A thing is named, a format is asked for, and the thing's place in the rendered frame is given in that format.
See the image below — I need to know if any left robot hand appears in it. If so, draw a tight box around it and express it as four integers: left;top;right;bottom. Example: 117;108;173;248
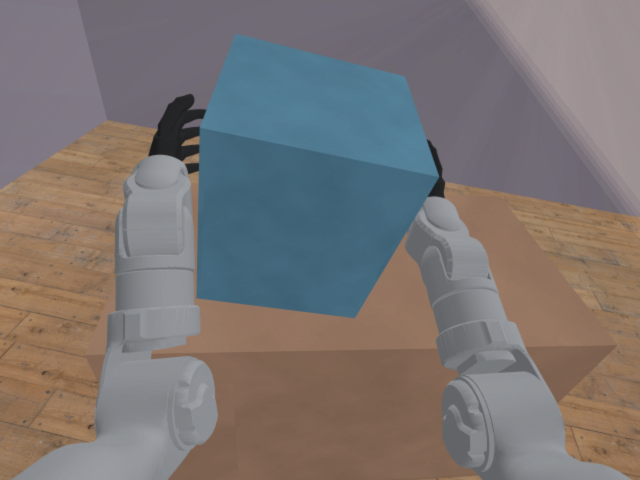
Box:
148;94;206;174

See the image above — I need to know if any carton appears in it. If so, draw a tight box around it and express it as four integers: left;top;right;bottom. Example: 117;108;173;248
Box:
196;33;439;318

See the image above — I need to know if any left robot forearm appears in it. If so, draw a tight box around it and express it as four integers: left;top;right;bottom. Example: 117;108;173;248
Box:
94;155;201;434

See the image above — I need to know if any right robot forearm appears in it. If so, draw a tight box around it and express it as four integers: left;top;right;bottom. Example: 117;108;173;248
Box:
405;197;566;440

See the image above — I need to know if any robot right upper arm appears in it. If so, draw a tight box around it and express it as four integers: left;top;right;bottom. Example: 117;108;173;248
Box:
442;372;632;480

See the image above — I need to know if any pedestal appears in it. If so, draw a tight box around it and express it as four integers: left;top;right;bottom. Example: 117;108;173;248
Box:
85;183;618;480

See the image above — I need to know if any right robot hand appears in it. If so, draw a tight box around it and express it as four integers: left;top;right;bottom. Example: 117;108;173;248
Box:
427;140;445;198

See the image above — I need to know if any robot left upper arm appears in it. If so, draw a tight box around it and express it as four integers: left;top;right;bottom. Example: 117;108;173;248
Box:
12;356;218;480

